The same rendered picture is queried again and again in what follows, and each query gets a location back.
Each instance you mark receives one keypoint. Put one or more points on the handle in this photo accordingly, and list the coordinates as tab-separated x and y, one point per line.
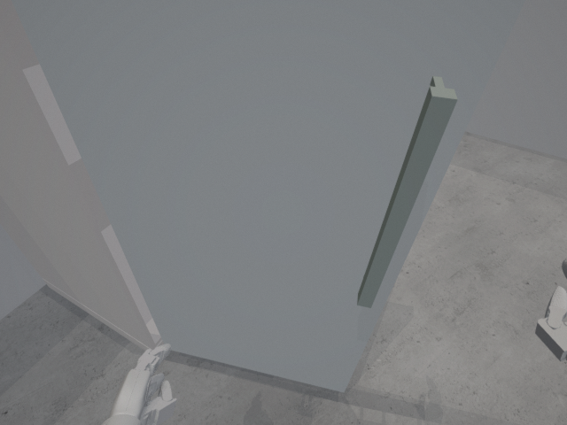
431	125

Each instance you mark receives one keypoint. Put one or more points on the robot right hand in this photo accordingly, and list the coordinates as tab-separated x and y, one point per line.
552	331

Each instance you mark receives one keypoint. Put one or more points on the robot left hand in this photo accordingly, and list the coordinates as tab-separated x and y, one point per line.
137	388

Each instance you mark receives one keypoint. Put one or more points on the fridge door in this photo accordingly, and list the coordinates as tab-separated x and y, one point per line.
246	151

